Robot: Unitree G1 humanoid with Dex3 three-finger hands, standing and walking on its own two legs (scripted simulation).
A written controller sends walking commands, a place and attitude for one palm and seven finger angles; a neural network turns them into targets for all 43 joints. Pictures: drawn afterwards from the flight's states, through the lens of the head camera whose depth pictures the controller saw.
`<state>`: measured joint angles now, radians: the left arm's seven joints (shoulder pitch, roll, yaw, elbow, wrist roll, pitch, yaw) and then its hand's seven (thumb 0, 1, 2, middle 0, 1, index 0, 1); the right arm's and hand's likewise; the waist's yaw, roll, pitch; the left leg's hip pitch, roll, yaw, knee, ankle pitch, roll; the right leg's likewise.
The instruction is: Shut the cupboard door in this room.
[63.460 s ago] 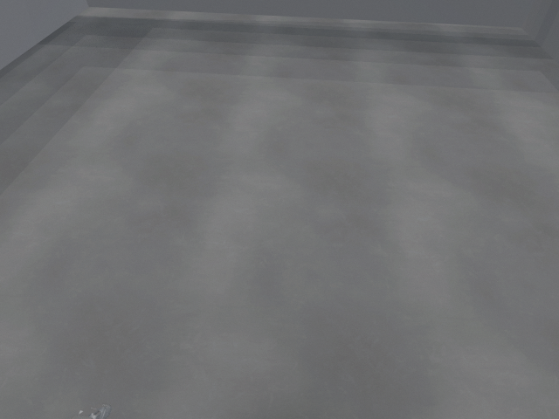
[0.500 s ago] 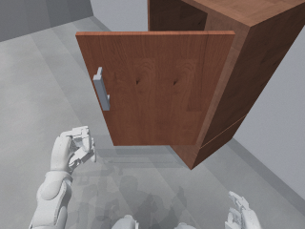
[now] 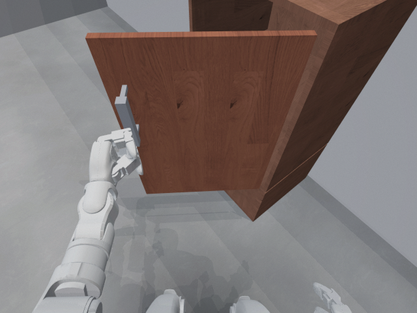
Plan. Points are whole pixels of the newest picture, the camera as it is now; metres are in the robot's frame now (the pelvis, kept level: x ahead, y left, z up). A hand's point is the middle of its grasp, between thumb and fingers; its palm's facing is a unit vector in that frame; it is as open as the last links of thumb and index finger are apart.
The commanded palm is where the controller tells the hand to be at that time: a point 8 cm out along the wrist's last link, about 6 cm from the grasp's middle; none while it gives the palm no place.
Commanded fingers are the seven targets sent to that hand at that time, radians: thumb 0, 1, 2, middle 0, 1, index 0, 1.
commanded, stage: bring the fist close to the handle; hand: left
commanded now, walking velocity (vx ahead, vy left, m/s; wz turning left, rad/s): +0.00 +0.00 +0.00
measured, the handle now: (130, 117) +0.52 +0.18 +0.06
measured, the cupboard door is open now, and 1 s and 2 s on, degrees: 55 51 40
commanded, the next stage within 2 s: push the door shut along its arc in 0.50 s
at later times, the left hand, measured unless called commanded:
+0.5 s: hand (140, 150) +0.42 +0.14 +0.06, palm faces +0.08 -1.00 -0.02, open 3.1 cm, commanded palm +0.39 +0.19 +0.06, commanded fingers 0.00 0.90 0.90 -1.30 -1.50 -1.30 -1.50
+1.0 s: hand (144, 132) +0.47 +0.14 +0.06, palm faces -0.02 -1.00 -0.03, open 3.1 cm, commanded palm +0.45 +0.18 +0.06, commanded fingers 0.00 0.90 0.90 -1.30 -1.50 -1.30 -1.50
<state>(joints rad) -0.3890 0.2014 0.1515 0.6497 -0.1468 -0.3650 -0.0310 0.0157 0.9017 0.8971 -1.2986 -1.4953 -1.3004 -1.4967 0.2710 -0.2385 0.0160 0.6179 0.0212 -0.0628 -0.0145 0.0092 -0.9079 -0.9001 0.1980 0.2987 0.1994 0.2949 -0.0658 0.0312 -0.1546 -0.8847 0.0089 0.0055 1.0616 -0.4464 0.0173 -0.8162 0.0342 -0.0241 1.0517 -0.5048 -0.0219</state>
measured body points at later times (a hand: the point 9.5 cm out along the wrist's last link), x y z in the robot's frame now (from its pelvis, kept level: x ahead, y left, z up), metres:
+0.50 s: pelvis +0.00 +0.00 +0.00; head +0.07 +0.00 +0.45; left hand +0.41 +0.20 +0.06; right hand +0.07 -0.26 -0.12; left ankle +0.04 +0.11 -0.66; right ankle +0.00 -0.11 -0.66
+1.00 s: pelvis +0.00 +0.00 -0.01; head +0.09 +0.00 +0.43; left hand +0.46 +0.19 +0.06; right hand +0.05 -0.27 -0.13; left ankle +0.04 +0.11 -0.66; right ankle +0.00 -0.11 -0.66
